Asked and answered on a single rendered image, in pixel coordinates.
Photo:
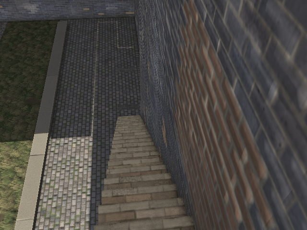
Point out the stairs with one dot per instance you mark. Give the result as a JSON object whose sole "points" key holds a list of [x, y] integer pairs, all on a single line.
{"points": [[138, 191]]}

